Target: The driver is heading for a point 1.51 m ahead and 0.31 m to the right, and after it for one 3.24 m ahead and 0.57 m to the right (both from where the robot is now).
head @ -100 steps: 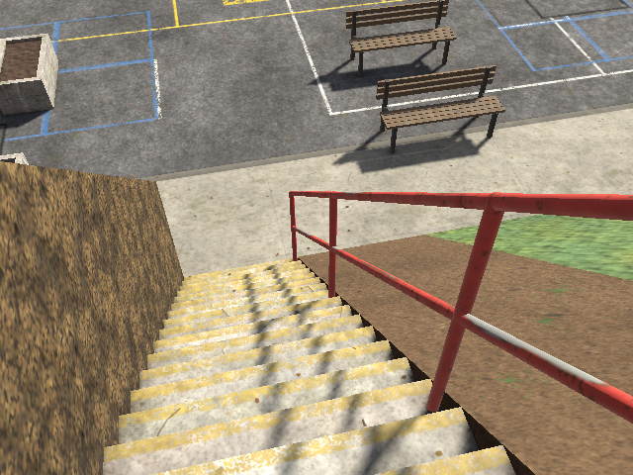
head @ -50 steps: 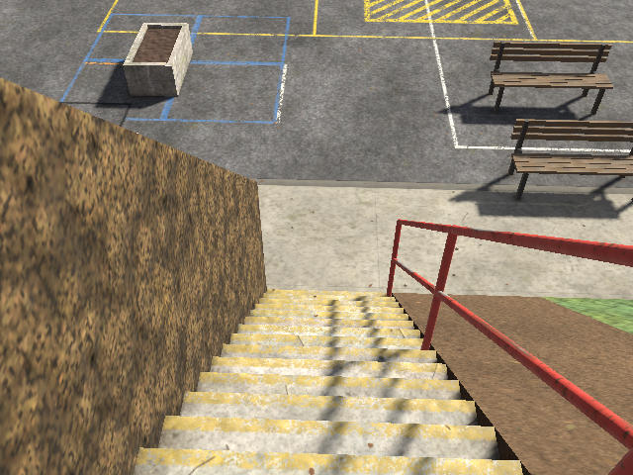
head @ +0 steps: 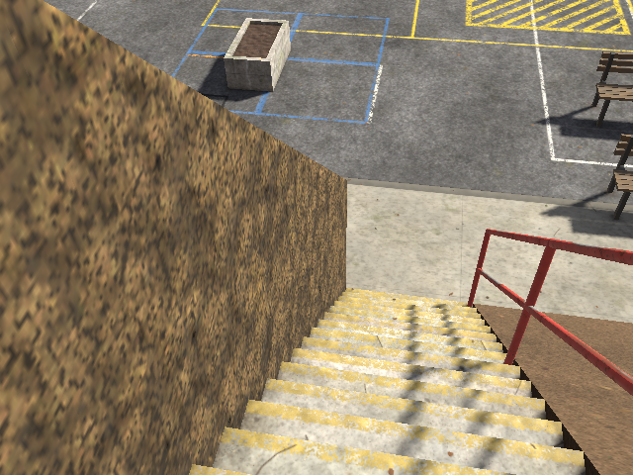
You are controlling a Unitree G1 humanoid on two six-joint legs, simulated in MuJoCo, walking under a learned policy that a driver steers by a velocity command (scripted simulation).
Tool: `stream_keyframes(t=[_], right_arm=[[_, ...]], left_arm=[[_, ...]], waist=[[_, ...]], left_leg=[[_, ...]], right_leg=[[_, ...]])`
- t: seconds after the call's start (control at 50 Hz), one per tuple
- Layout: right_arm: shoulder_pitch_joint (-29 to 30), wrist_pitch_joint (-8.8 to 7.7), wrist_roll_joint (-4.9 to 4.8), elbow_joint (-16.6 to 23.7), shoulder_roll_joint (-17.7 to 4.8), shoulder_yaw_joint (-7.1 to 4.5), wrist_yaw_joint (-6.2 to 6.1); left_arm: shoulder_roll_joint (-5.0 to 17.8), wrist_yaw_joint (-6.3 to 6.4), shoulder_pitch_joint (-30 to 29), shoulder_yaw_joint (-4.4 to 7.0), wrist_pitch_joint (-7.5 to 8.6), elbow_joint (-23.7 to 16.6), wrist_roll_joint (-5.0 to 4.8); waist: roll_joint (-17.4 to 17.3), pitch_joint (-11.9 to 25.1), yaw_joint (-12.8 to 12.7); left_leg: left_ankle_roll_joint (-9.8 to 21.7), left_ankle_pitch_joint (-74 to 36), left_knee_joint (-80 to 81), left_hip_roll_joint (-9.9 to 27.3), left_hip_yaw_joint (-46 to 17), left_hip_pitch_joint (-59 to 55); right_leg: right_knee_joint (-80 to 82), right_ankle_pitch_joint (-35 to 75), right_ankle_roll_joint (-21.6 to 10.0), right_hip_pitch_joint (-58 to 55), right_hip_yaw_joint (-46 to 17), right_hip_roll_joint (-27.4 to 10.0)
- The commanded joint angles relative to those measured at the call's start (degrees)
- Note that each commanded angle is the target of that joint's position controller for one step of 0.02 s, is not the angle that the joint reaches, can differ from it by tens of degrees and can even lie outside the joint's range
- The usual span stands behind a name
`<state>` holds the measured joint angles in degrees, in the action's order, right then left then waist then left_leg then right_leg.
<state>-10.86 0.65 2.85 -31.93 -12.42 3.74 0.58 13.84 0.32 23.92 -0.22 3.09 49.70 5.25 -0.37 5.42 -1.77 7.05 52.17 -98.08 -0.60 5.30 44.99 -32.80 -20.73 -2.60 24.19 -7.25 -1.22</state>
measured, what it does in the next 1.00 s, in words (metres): goes down: right foot 0.21 m lower, then left foot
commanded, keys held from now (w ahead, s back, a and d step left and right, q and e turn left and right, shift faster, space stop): e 0.58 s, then q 0.42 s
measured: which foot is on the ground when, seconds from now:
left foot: down 0.00-0.46, up 0.48-0.74, down 0.76-1.00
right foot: up 0.00-0.46, down 0.48-1.00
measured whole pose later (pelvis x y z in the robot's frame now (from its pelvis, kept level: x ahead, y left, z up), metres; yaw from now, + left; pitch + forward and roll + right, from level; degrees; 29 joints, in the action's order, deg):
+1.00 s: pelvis +0.09 -0.11 -0.04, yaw -14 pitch +4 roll +2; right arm -13.9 -2.0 5.3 -45.7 -13.7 -0.4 -0.4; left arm 15.3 1.8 18.7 3.4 4.2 48.0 5.2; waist 2.6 4.4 -2.8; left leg -1.4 16.4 -62.8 -0.4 3.2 34.5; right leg -43.9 -24.8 -1.6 22.9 5.9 -5.9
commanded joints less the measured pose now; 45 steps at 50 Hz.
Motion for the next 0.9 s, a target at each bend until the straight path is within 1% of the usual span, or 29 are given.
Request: stream_keyframes(t=[0.02, 0.06, 0.1, 0.12, 0.14, 0.18, 0.24, 0.28, 0.34, 0.36, 0.4, 0.42, 0.44, 0.48, 0.5, 0.54, 0.56, 0.6, 0.62, 0.64, 0.68, 0.72, 0.74, 0.76, 0.78, 0.8, 0.82, 0.86, 0.9], right_arm=[[-24.69, -1.12, 2.71, 0.09, -8.37, -3.10, -2.15], [-18.11, -0.90, 2.63, -1.09, -7.95, -3.39, -0.91], [-10.30, -1.70, 4.88, -0.90, -7.38, -3.12, 1.52], [-1.39, -2.04, 6.15, -0.20, -7.55, -2.98, 2.25], [5.57, -2.62, 4.99, 1.45, -6.07, -2.23, 1.77], [4.98, -4.90, 2.93, -1.16, -4.56, -1.41, -0.45], [-13.02, -6.37, 2.65, -9.88, -5.23, -0.95, -3.44], [-12.53, -7.19, 4.94, -12.05, -7.18, -0.96, -1.80], [-12.87, -7.89, 4.24, -14.15, -12.25, -2.07, -1.19], [-16.16, -6.68, 1.90, -16.28, -12.32, -2.72, -1.66], [-16.12, -6.08, 4.68, -19.12, -12.60, -2.82, -0.12], [-14.56, -4.63, 3.31, -19.95, -12.36, -2.88, 0.11], [-13.13, -3.72, 4.55, -20.51, -13.82, -3.13, 1.51], [-11.86, -2.21, 6.00, -20.66, -12.90, -3.96, 3.43], [-10.70, -3.22, 3.48, -15.50, -7.90, -3.66, 4.13], [5.08, -8.08, -1.96, -4.61, -8.69, -2.88, 1.36], [-1.56, -7.85, -1.16, -10.41, -7.67, -2.69, -0.18], [-9.98, -5.85, -0.14, -10.29, -5.45, -2.23, -1.62], [-13.60, -4.35, 0.78, -13.90, -5.15, -2.00, 0.23], [-18.00, -3.01, 1.08, -18.77, -4.19, -2.54, 2.71], [-25.35, -2.36, 2.01, -20.59, -3.68, -2.59, 7.26], [-28.26, -3.40, -0.49, -19.22, -5.42, -4.20, 6.57], [-18.13, 0.70, -3.19, -18.71, -2.05, -3.40, 0.94], [-10.42, 2.19, -2.42, -15.91, -3.00, -2.94, -0.98], [-9.49, -1.96, -0.56, -12.39, -5.50, -3.99, 2.57], [-1.23, -4.01, -2.49, -9.50, -10.92, -5.18, 1.09], [5.31, -4.43, -1.34, -8.02, -11.14, -5.25, -1.30], [13.28, -3.37, -0.67, -5.86, -3.53, -3.07, -2.71], [5.87, -3.45, 0.48, -9.16, -1.98, -2.93, -3.09]], left_arm=[[-3.48, 1.48, -28.69, -2.63, 3.61, -16.15, -0.26], [-0.49, 2.40, -21.09, -1.97, 5.27, -13.91, 0.20], [3.24, -0.81, -6.05, -0.52, 1.74, -10.52, 4.79], [4.97, -1.88, -4.42, 0.08, -0.47, -10.47, 4.53], [4.97, -1.27, -7.65, 0.47, -1.81, -12.95, 4.60], [4.26, -1.29, -10.90, 0.10, -2.99, -15.01, 3.28], [2.17, -4.77, -20.20, -0.79, -2.76, -15.03, 4.30], [1.89, -5.69, -21.73, -0.20, -2.88, -16.77, 4.56], [3.56, -5.83, -25.06, 1.20, -3.35, -17.43, 4.01], [4.97, -5.91, -28.40, 1.36, -3.33, -16.97, 2.29], [1.64, -5.07, -21.53, 1.00, -2.60, -13.83, 3.04], [4.80, -4.69, -14.46, 2.73, -2.08, -8.94, 0.85], [7.92, -4.23, -8.14, 4.75, -1.80, -6.30, 0.81], [15.02, -2.74, 5.07, 8.92, -1.70, -1.64, 2.49], [21.16, -2.41, 9.18, 10.17, -1.15, -3.10, 1.87], [16.06, -3.86, 1.74, 8.60, 2.27, -6.66, -0.26], [6.37, -4.73, 4.15, 4.52, 2.86, -3.63, -0.40], [1.21, -5.13, 2.46, 2.26, 3.11, -3.38, -0.13], [-2.67, -5.08, -3.75, 0.40, 2.92, -4.45, -3.62], [-3.47, -5.47, -7.89, -1.31, 2.80, -6.07, -4.80], [6.93, -5.23, -16.58, -0.32, 3.07, -6.88, -1.53], [7.84, -6.13, -23.56, -2.13, 3.81, -7.72, -1.29], [5.93, -1.82, -17.51, -0.13, 0.47, -5.12, -10.55], [3.67, -0.43, -11.72, -1.32, -1.85, -4.42, -10.36], [8.79, -5.04, -11.38, -1.59, 1.39, -3.55, -2.15], [14.25, -4.65, -8.12, 2.98, 1.48, -4.44, -2.78], [15.28, -3.20, 2.49, 5.26, 0.81, -4.42, -3.50], [11.06, 1.11, 16.00, 5.46, 0.03, 0.76, -3.14], [10.11, 2.66, 11.69, 5.72, -0.03, 0.04, -1.76]], waist=[[-9.87, -6.95, 21.37], [-8.39, 0.87, 12.88], [-4.50, 2.87, 2.49], [-3.79, 1.78, -1.59], [-2.36, 0.23, -3.41], [0.70, -2.54, -2.53], [-6.27, -7.67, 9.16], [-6.53, -6.60, 7.12], [-9.04, -9.24, 8.32], [-6.96, -12.40, 12.44], [-8.49, -9.64, 8.93], [-1.89, -9.26, 7.28], [-1.79, -6.73, 3.66], [11.88, 1.54, -3.74], [15.50, 9.53, -1.81], [12.54, 3.79, -5.05], [-2.43, 5.54, -3.06], [8.20, -5.42, 4.67], [1.34, -8.49, 6.55], [0.46, -7.07, 9.13], [4.52, -3.51, 14.23], [3.98, -2.18, 17.43], [8.27, 6.47, 11.19], [9.63, 2.23, 4.90], [4.86, -12.66, 6.87], [-3.63, -4.91, 1.39], [3.48, -0.86, -7.50], [10.72, -6.84, -14.58], [5.14, -3.92, -9.92]], left_leg=[[25.29, -22.39, 54.53, 22.66, -67.73, -35.30], [20.60, -33.64, 46.66, 19.10, -50.48, -32.93], [16.28, -31.90, 44.82, 14.71, -30.37, -3.47], [12.74, -31.93, 46.15, 15.03, -24.81, 3.87], [10.29, -29.51, 46.92, 15.77, -22.49, 8.99], [3.98, -23.89, 46.09, 17.03, -18.29, 1.82], [0.21, -3.80, 45.71, 16.16, -13.59, -11.46], [0.02, -8.46, 46.00, 18.33, -12.96, -5.38], [-2.74, -13.53, 46.97, 22.28, -14.15, -11.15], [-2.95, -6.49, 48.18, 23.33, -16.61, -23.23], [-3.57, -16.91, 41.93, 25.97, -19.28, -19.70], [-4.20, -10.15, 35.39, 21.78, -12.54, -23.16], [-4.81, -10.69, 27.00, 19.38, -7.43, -17.66], [-8.17, -4.54, -9.30, 9.46, 3.06, -4.37], [-9.14, -4.79, -23.50, 5.17, 1.82, 10.90], [-11.64, -6.71, -22.67, 7.74, -7.44, 30.84], [-10.14, -21.46, -5.78, 10.46, -9.51, 27.28], [-10.37, -34.98, 8.19, 11.98, -14.37, 20.56], [-11.02, -50.48, 23.90, 12.44, -13.87, 14.62], [-11.42, -57.90, 26.84, 10.90, -10.45, -0.68], [-11.99, -67.15, 13.72, 4.95, -4.71, -23.52], [-15.35, -56.91, 11.29, 4.33, -2.86, -34.68], [-11.91, -47.68, 24.21, -0.28, -1.86, -28.18], [-9.22, -41.95, 35.12, 3.07, -5.09, -23.01], [-13.88, -41.61, 40.24, 7.77, -8.45, -13.55], [-10.97, -45.35, 46.82, 4.06, -5.08, -10.97], [-8.99, -46.60, 46.26, 2.63, -7.38, -0.31], [-10.63, -26.26, 47.41, 1.41, -9.16, 23.01], [-10.23, -26.18, 43.06, 2.72, -7.50, 13.50]], right_leg=[[-6.81, 0.50, 2.99, 55.35, -23.89, 6.30], [-14.03, 10.91, 5.29, 49.23, -16.98, 6.87], [-37.66, 16.19, 4.18, 25.78, -1.82, 9.36], [-47.41, 22.29, 3.57, 21.33, -0.44, 8.38], [-49.38, 24.45, 2.41, 19.09, 0.72, 7.79], [-34.01, 30.91, 1.65, 21.81, 2.70, 1.46], [-8.49, 45.49, 0.92, 24.58, 8.50, -3.41], [-13.68, 45.49, -0.62, 13.52, 10.83, -1.90], [-4.88, 38.18, -2.27, 10.12, 12.84, -1.55], [13.54, 29.72, -2.49, 18.38, 10.46, -3.81], [9.16, 38.97, -2.94, 2.73, 8.33, -5.74], [20.92, 41.30, -1.50, -1.18, 12.03, -3.22], [18.92, 43.42, -0.60, -15.73, 15.85, -0.93], [15.63, 47.81, -4.39, -41.23, 11.69, -2.61], [-2.00, 66.34, -9.56, -54.34, 2.13, -6.81], [5.97, 47.25, -21.10, -43.23, -15.80, -24.82], [1.00, 36.10, -12.40, -40.63, -3.79, -15.75], [2.88, 41.18, -17.35, -14.58, -13.07, -19.94], [3.97, 26.09, -13.95, -3.16, -7.05, -16.20], [4.74, 13.82, -10.51, 10.74, -2.80, -9.17], [-0.15, 22.37, -8.03, 31.03, 1.16, -5.77], [-2.14, 32.01, -3.79, 34.75, 0.14, -7.86], [-3.47, 32.64, -3.42, 8.64, 1.25, -11.49], [-4.87, 38.24, -5.35, 0.32, -0.08, -12.00], [-4.62, 38.66, -6.31, 2.59, -13.37, -17.50], [-5.17, 37.32, -9.29, -8.87, -8.37, -13.65], [-2.15, 31.96, -15.89, -22.63, -13.64, -16.22], [7.09, 24.95, -24.01, -37.33, -30.23, -25.27], [8.32, 18.98, -21.73, -26.70, -23.69, -24.80]])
